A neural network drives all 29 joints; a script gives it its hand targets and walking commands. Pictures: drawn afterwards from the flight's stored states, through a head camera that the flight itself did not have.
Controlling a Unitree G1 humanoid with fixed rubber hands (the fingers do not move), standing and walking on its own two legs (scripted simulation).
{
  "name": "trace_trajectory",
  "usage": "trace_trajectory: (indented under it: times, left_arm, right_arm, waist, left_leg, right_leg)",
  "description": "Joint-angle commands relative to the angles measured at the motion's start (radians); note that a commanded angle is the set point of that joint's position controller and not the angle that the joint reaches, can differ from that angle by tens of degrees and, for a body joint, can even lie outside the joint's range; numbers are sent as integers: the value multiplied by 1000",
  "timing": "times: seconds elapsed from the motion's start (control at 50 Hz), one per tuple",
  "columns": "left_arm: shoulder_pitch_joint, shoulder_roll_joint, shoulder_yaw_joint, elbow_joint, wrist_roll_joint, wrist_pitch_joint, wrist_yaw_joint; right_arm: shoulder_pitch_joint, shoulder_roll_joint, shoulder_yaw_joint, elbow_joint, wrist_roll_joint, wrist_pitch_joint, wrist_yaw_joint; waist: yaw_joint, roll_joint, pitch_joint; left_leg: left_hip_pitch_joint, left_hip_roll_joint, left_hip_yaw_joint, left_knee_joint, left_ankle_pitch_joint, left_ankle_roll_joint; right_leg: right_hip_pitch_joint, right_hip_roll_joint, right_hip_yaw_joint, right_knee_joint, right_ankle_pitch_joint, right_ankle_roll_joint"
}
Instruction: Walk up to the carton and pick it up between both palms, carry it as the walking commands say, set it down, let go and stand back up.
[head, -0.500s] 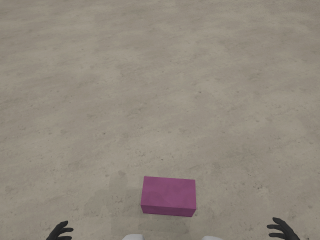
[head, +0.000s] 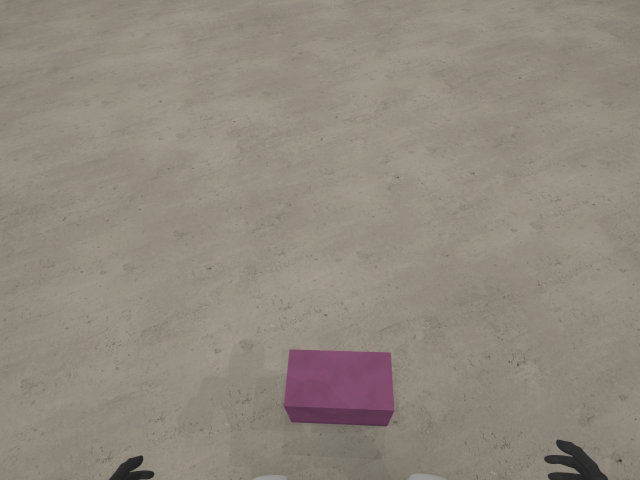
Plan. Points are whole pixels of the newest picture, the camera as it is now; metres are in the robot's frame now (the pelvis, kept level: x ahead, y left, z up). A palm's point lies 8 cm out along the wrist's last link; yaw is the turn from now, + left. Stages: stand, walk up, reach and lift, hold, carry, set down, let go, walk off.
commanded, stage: walk up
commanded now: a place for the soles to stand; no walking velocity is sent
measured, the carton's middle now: (339, 388) +0.40 +0.01 -0.68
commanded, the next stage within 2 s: reach and lift in 0.64 s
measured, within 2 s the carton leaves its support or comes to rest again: neither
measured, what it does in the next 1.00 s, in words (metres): stands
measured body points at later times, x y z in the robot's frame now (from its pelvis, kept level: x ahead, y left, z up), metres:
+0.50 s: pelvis -0.01 +0.00 -0.01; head +0.03 +0.00 +0.44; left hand +0.10 +0.31 -0.13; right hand +0.08 -0.31 -0.14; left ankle +0.03 +0.14 -0.74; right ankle +0.04 -0.15 -0.74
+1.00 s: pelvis +0.00 -0.01 -0.04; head +0.13 -0.01 +0.39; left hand +0.17 +0.27 -0.16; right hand +0.19 -0.28 -0.16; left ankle +0.03 +0.14 -0.74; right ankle +0.04 -0.15 -0.74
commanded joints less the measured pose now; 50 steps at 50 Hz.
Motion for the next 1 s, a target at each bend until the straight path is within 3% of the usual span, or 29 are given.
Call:
trace_trajectory:
  times: [0.0, 0.04, 0.06, 0.1, 0.14, 0.2, 0.3, 0.36, 0.38, 0.42, 0.48, 0.58, 0.62, 0.64, 0.66, 0.68, 0.72, 0.74, 0.76, 0.78, 0.8, 0.82, 0.84, 0.88, 0.9, 0.92, 0.94, 0.96, 0.98]
  left_arm:
    - [-51, 263, 46, -66, 5, -4, 11]
    - [-49, 268, 55, -77, 7, -1, 9]
    - [-55, 260, 51, -79, 7, 3, 8]
    - [-50, 260, 54, -91, 12, 4, 8]
    - [-46, 262, 54, -98, 10, 6, 7]
    - [-35, 258, 57, -94, 18, 9, 6]
    - [-42, 256, 65, -102, 13, 10, 2]
    - [-36, 258, 60, -106, 18, 7, 1]
    - [-35, 263, 65, -108, 22, 7, 1]
    - [-58, 272, 65, -117, 18, 5, 1]
    - [-41, 251, 58, -116, 15, 6, 5]
    - [-18, 258, 62, -109, 16, 5, 1]
    - [-18, 251, 60, -113, 16, 6, 3]
    - [-306, 149, 188, -464, 52, 53, -24]
    - [-227, 140, 175, -594, 34, 83, -45]
    - [-217, 125, 173, -565, 23, 122, -45]
    - [-117, 102, 177, -551, 38, 196, -49]
    - [-57, 91, 164, -564, 45, 223, -54]
    - [-12, 113, 181, -547, 76, 231, -53]
    - [-7, 125, 176, -583, 88, 241, -52]
    - [19, 145, 201, -557, 97, 257, -58]
    - [6, 143, 208, -567, 109, 256, -63]
    - [24, 143, 222, -570, 113, 248, -67]
    - [-10, 127, 227, -638, 104, 222, -81]
    - [-25, 142, 237, -637, 89, 209, -82]
    - [-59, 167, 237, -655, 76, 193, -88]
    - [-76, 164, 236, -668, 62, 181, -91]
    - [-106, 190, 246, -689, 60, 173, -96]
    - [-154, 180, 232, -726, 51, 160, -92]
  right_arm:
    - [-11, -198, -42, -65, -3, -2, -4]
    - [-13, -200, -40, -73, -3, 1, 0]
    - [-5, -219, -49, -76, -8, 3, 2]
    - [-2, -200, -45, -83, -12, 4, 1]
    - [0, -212, -52, -87, -13, 3, 2]
    - [-1, -224, -55, -95, -9, 4, 5]
    - [8, -234, -60, -101, -18, 2, 6]
    - [-5, -217, -58, -110, -12, 2, 6]
    - [-2, -212, -54, -118, -10, 4, 7]
    - [26, -210, -57, -110, -10, 5, 6]
    - [29, -218, -59, -101, -16, 3, 6]
    - [26, -227, -60, -108, -15, -1, 7]
    - [18, -210, -56, -112, -17, -2, 4]
    - [-315, -95, -125, -463, -4, 19, 28]
    - [-299, -108, -109, -739, -7, 48, 33]
    - [-264, -105, -135, -672, -35, 89, 45]
    - [-138, -147, -188, -615, -55, 168, 73]
    - [-63, -178, -206, -601, -71, 200, 71]
    - [7, -152, -198, -581, -79, 225, 68]
    - [48, -148, -233, -574, -93, 243, 60]
    - [84, -150, -244, -565, -95, 253, 48]
    - [80, -106, -223, -584, -100, 251, 37]
    - [118, -84, -226, -580, -109, 241, 33]
    - [88, -21, -201, -646, -86, 216, 25]
    - [58, -27, -212, -666, -80, 200, 15]
    - [35, -2, -181, -696, -64, 191, 7]
    - [14, -13, -188, -705, -63, 178, 0]
    - [-9, 1, -176, -741, -52, 171, -14]
    - [-28, 12, -159, -721, -33, 169, -19]
  waist:
    - [-14, -45, -178]
    - [-11, -57, -181]
    - [-12, -17, -183]
    - [-11, -41, -185]
    - [-9, -10, -207]
    - [0, -46, -195]
    - [-8, 33, -180]
    - [-6, 0, -162]
    - [-6, -52, -136]
    - [-26, -74, -150]
    - [-12, -20, -151]
    - [-7, -33, -174]
    - [-8, 4, -163]
    - [70, 5, -78]
    - [68, 8, -58]
    - [39, -3, -25]
    - [31, 72, -18]
    - [-6, 100, -53]
    - [-16, 79, -45]
    - [-59, 95, -80]
    - [-68, 55, -110]
    - [-58, 22, -153]
    - [-72, -46, -201]
    - [-54, -66, -345]
    - [-57, -36, -414]
    - [-42, -48, -440]
    - [-57, -53, -480]
    - [-49, -35, -518]
    - [-55, 35, -485]
  left_leg:
    - [15, 78, -47, -57, 71, 55]
    - [-7, 76, -55, -61, 30, 61]
    - [-12, 73, -60, -64, 6, 59]
    - [-2, 77, -54, -55, -3, 63]
    - [-18, 82, -67, -58, -4, 68]
    - [-24, 98, -101, -87, -37, 73]
    - [-48, 96, -104, -95, -79, 80]
    - [-58, 93, -105, -73, -85, 80]
    - [-68, 80, -84, -58, -116, 72]
    - [-43, 61, -55, -23, -85, 69]
    - [-41, 81, -80, -59, -95, 69]
    - [-47, 91, -80, -60, -120, 75]
    - [-51, 96, -89, -78, -103, 71]
    - [-306, -101, 74, 11, -243, 9]
    - [-361, -56, 74, -18, -362, 16]
    - [-404, -42, 84, -42, -413, 12]
    - [-454, -23, 38, -85, -458, -2]
    - [-410, -18, 32, -92, -443, -4]
    - [-419, -21, 29, -77, -437, 6]
    - [-397, -26, 23, -48, -383, 4]
    - [-361, -46, 22, 14, -347, 9]
    - [-308, -64, 16, 69, -262, 13]
    - [-197, -92, 22, 137, -137, 9]
    - [-91, -108, 12, 218, 20, 6]
    - [-117, -109, 11, 254, 99, 8]
    - [-166, -106, 13, 282, 112, 17]
    - [-221, -105, 8, 300, 133, 14]
    - [-269, -109, 14, 331, 150, 18]
    - [-290, -106, 11, 337, 155, 12]
  right_leg:
    - [28, -99, 86, -86, 54, -84]
    - [27, -98, 102, -95, -14, -82]
    - [16, -94, 104, -91, -31, -88]
    - [16, -93, 107, -90, -19, -86]
    - [19, -90, 114, -74, -33, -86]
    - [14, -61, 84, -50, -69, -73]
    - [-10, -67, 104, -34, -96, -79]
    - [-23, -61, 112, -52, -87, -79]
    - [-34, -66, 123, -78, -96, -77]
    - [-52, -91, 161, -97, -89, -95]
    - [-54, -72, 134, -72, -138, -85]
    - [-34, -62, 132, -51, -113, -82]
    - [-37, -61, 131, -42, -87, -82]
    - [-58, 119, -19, 45, -184, 16]
    - [14, 145, -53, 96, -220, 34]
    - [72, 156, -72, 112, -219, 37]
    - [101, 181, -99, 184, -138, 50]
    - [97, 189, -114, 185, -122, 45]
    - [121, 190, -109, 212, -134, 49]
    - [99, 188, -96, 214, -101, 40]
    - [67, 167, -65, 197, -139, 28]
    - [14, 152, -52, 195, -137, 20]
    - [-72, 127, -31, 162, -117, 6]
    - [-115, 106, -10, 181, -27, 7]
    - [-83, 118, -5, 235, 82, 11]
    - [-66, 113, 9, 260, 127, 26]
    - [-51, 118, 12, 293, 196, 27]
    - [-41, 108, 32, 319, 266, 26]
    - [-95, 115, 28, 332, 224, 21]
